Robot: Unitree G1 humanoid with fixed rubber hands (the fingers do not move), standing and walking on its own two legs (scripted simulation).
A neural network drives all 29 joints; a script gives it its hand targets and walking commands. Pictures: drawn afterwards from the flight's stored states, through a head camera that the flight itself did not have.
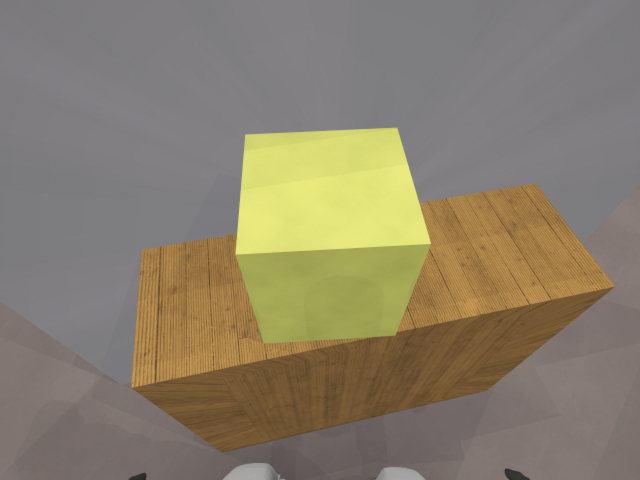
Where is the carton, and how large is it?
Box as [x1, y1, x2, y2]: [236, 128, 430, 343]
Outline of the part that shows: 396,128 245,134 236,242 236,257 264,343 395,334 430,245 425,224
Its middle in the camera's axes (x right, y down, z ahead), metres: +0.01 +0.00 +0.57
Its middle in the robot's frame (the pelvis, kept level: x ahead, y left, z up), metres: +0.42 +0.00 +0.01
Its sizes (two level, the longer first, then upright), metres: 0.210 0.200 0.250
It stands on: a pedestal, 0.65 m high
